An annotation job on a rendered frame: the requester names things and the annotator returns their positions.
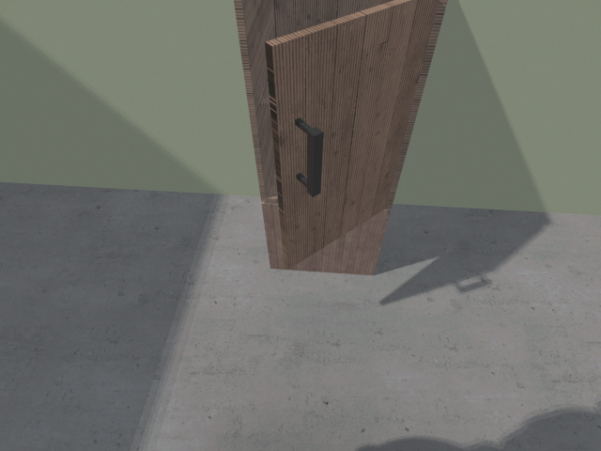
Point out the cupboard door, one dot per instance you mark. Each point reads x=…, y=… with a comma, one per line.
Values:
x=354, y=78

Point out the handle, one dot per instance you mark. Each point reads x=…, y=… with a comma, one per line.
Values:
x=314, y=158

